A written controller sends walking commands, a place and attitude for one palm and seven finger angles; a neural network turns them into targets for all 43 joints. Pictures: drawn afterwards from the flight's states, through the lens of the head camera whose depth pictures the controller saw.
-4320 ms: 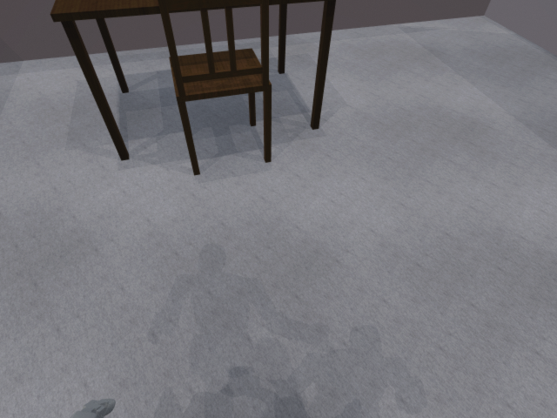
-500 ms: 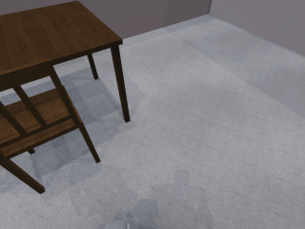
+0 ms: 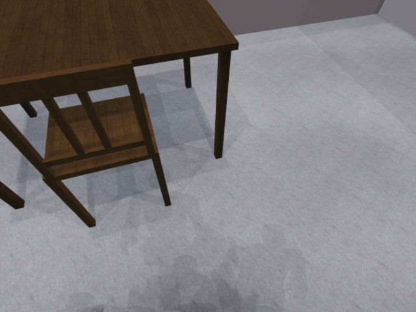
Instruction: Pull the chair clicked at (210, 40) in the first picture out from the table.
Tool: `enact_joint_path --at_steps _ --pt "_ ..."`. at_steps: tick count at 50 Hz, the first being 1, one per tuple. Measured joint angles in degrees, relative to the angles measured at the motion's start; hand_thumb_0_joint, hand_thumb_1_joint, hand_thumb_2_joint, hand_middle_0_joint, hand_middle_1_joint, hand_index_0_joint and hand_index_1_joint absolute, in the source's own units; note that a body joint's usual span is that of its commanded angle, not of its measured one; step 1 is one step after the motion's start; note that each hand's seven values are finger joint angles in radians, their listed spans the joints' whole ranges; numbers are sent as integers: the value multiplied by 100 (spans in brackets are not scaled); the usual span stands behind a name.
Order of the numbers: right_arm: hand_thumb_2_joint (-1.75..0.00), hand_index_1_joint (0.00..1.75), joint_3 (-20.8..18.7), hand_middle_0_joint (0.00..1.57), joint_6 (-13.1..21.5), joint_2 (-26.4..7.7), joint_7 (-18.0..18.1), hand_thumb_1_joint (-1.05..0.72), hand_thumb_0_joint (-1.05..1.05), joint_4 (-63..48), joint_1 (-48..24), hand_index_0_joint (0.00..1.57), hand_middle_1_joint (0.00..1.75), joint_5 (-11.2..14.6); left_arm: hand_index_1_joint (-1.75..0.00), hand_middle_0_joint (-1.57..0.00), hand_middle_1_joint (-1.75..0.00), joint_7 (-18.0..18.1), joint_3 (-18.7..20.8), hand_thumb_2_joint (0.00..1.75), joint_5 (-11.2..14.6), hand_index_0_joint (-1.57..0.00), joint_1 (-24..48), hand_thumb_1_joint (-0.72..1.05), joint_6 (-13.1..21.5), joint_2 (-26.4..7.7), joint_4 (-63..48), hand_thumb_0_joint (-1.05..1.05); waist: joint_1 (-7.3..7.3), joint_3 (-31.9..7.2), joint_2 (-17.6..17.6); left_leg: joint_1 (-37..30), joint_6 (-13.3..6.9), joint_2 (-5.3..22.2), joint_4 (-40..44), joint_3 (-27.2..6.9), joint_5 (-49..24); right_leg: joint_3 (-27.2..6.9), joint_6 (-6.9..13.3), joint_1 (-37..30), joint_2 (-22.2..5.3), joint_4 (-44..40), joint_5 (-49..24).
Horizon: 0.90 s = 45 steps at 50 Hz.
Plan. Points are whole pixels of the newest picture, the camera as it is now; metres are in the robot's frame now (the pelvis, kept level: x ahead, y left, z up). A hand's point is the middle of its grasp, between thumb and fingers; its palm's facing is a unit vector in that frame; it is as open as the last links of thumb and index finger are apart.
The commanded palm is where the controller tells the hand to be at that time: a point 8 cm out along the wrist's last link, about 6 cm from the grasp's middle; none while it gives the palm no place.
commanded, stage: turn to face it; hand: left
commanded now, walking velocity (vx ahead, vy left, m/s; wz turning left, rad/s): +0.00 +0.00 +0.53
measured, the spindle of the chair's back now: (65, 127) +0.61 +0.47 -0.10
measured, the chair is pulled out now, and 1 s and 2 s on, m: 0.00 0.00 0.00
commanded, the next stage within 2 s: take the last steps up to it in 0.40 s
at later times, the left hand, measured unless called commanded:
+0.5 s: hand out of the picture -0.02 +0.15 -0.17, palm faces +0.28 -0.93 -0.23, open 7.3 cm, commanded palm none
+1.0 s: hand out of the picture +0.08 +0.19 -0.16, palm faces +0.30 -0.93 -0.22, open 7.3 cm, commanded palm none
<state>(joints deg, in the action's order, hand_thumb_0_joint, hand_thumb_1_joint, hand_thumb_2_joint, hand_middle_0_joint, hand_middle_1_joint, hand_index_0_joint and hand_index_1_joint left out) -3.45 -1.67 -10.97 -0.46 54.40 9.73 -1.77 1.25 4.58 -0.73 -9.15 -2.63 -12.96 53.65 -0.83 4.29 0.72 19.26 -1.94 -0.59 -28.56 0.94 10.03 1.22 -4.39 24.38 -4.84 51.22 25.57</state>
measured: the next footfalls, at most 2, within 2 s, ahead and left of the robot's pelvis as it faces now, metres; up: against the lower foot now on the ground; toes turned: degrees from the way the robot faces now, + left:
right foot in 0.10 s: +0.06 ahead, -0.15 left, +0.00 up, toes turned +1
left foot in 0.54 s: -0.01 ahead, +0.08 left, +0.00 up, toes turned +19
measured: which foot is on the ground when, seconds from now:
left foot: down 0.00-0.10, up 0.12-0.52, down 0.54-1.00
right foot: up 0.00-0.08, down 0.10-0.54, up 0.56-0.96, down 0.98-1.00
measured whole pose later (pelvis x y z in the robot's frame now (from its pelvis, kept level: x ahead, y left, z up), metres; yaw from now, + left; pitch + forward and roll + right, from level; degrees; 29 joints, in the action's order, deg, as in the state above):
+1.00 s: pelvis +0.07 -0.01 -0.01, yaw +18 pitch -2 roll +2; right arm -1.9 1.1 -10.3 0.5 62.8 22.2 -1.4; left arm -1.0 1.9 -1.5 -11.7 0.8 -10.4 57.0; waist -1.0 2.4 0.8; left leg 2.5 -2.0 -2.2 -27.9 2.2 23.5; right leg 5.9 -0.1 18.4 -3.4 33.5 13.9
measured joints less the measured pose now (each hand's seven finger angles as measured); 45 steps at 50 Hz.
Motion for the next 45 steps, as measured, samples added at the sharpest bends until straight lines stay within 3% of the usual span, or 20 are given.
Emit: enact_joint_path --at_steps 5,9,12,14,19,23,26,27,29,31,34,37,45 --pt "-90 30 -99 20 -97 -143 -32 -90 1 -78 85 21 30 22 -30 -20 -29 4 -61 90 21 -20 93 91 109 -10 -272 0 -63 -74 98 215 222 -103 -332 -348 112 82 89 -738 192 -1711 -602" --pt "-90 30 -225 20 -225 -350 -40 -90 1 -59 84 20 30 32 -30 -20 -29 16 -201 90 -46 -20 -6 91 200 181 -358 0 -56 -59 253 812 298 -201 -2317 -382 1448 381 479 -888 130 -1741 -734" --pt "-90 30 -254 20 -251 -425 -70 -90 1 -73 62 20 30 18 -30 -20 -29 26 -258 90 -46 -21 -150 91 192 269 -335 0 -60 -61 206 1051 390 -109 -3506 -229 1327 528 523 -1082 28 -2009 -825" --pt "-90 30 -241 20 -240 -435 -77 -91 1 -79 55 20 30 22 -30 -20 -29 21 -290 90 -47 -21 -212 91 197 300 -297 0 -71 -37 152 1011 458 -4 -3675 -182 1235 644 531 -1178 -28 -2142 -872" --pt "-90 30 -151 20 -287 -398 -63 -91 1 -3 -58 20 30 42 -30 -20 -29 0 -340 90 -70 -21 -379 91 246 340 -213 0 46 69 14 579 536 186 -2950 -104 1417 901 531 -1252 -119 -2231 -884" --pt "-90 30 -52 20 -265 -320 -43 -91 1 26 -250 20 30 79 -30 -20 -29 -12 -324 90 -97 -21 -543 91 224 288 -71 0 198 157 -86 92 475 192 -1918 44 1601 1049 475 -1200 -166 -2114 -831" --pt "-90 30 30 20 -166 -234 -33 -91 1 -11 -347 20 30 97 -30 -20 -30 -6 -271 90 -72 -21 -664 91 162 168 93 0 261 160 -177 -409 388 149 -809 210 1084 1172 374 -1111 -216 -1858 -705" --pt "-90 30 60 20 -106 -217 -33 -91 1 -31 -353 20 30 87 -30 -20 -30 -7 -250 90 -43 -21 -717 91 133 120 142 0 266 130 -189 -593 247 154 -411 242 779 1212 327 -1042 -228 -1681 -615" --pt "-90 30 114 20 -19 -83 -24 -90 1 -26 -379 20 30 52 -30 -20 -29 -4 -200 90 -8 -21 -714 91 18 -31 276 0 326 155 -406 -605 12 38 -483 287 905 906 235 -794 -257 -992 21" --pt "-90 30 183 20 31 7 -10 -90 1 -30 -315 20 30 28 -30 -20 -29 -21 -165 90 -37 -21 -739 91 -83 -110 378 0 369 87 -462 -705 -57 29 -402 305 984 602 239 -466 -129 -102 447" --pt "-90 30 228 20 124 83 59 -90 1 -1 -113 20 30 29 -30 -20 -29 -117 -147 90 -64 -20 -711 91 -75 -134 496 1 320 -30 -391 -949 -72 7 10 238 818 371 261 -88 -30 746 108" --pt "-90 30 253 20 214 129 85 -90 1 103 144 21 30 45 -30 -20 -29 -184 -168 90 -69 -20 -670 91 27 -108 509 1 271 -129 -311 -1209 -129 -66 427 180 644 251 245 103 -48 870 -275" --pt "-90 30 179 20 311 102 98 -91 1 532 879 21 30 18 -30 -20 -29 -209 -244 90 -65 -20 -406 91 135 91 436 1 68 -238 -170 -1728 -130 -242 822 131 704 280 250 -64 -81 -613 -447"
